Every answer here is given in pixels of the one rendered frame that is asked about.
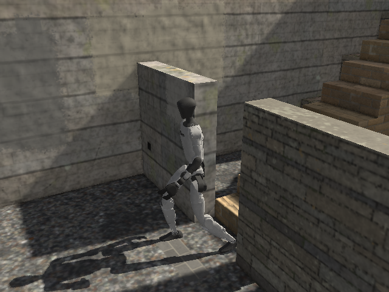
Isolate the humanoid robot torso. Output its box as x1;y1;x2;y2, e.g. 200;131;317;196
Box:
180;123;204;182

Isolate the right robot hand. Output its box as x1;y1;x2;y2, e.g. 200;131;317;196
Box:
200;161;205;177

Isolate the robot left forearm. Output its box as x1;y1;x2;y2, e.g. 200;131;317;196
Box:
174;157;202;187

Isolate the left robot thigh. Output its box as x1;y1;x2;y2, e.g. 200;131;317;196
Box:
190;175;213;227

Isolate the left robot hand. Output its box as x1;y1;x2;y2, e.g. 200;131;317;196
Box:
158;182;179;200

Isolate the left robot upper arm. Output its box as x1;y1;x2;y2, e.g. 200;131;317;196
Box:
189;127;203;163

